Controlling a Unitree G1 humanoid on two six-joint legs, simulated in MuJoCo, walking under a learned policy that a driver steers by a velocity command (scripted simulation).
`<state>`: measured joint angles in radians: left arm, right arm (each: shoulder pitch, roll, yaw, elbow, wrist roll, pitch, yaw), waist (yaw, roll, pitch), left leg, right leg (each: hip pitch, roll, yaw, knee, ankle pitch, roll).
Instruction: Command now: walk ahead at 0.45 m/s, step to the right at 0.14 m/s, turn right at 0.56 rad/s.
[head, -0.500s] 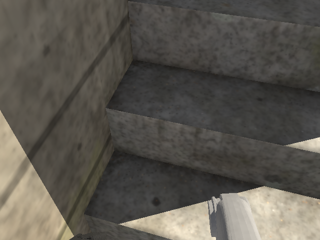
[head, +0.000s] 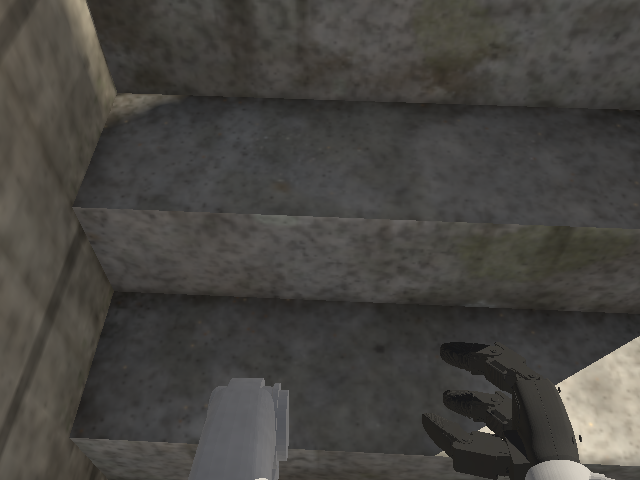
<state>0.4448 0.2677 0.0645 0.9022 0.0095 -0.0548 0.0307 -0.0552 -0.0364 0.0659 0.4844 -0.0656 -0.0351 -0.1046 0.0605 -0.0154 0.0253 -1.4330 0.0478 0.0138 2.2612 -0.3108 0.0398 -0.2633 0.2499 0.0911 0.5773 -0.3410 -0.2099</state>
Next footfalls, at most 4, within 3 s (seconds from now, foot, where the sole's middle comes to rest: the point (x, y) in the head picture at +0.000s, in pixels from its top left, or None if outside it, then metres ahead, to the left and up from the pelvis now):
0.14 left None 0.23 0.09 -0.55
0.44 right None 0.27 -0.24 -0.31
0.60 right None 0.26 -0.32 -0.55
0.96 left None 0.14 0.01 -0.55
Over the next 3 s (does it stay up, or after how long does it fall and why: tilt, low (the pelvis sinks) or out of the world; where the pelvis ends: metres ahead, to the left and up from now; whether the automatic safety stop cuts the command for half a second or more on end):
falls after 1.46 s (tilt)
